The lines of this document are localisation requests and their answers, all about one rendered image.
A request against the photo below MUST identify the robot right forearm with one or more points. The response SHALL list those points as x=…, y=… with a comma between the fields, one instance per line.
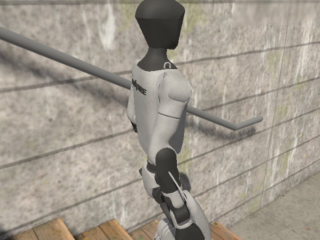
x=166, y=161

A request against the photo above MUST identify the robot right thigh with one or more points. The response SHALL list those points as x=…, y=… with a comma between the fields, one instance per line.
x=200, y=218

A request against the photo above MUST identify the robot left forearm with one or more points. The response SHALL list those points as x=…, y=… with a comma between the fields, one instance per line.
x=134, y=127

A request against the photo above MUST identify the right robot upper arm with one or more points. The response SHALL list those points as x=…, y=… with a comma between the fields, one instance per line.
x=174, y=92

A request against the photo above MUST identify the robot left shin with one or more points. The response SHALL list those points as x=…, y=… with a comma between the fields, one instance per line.
x=156, y=237

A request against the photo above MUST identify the right robot hand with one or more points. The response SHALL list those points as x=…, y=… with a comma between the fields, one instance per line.
x=193, y=232

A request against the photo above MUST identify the left robot upper arm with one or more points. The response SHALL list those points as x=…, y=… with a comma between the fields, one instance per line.
x=131, y=106

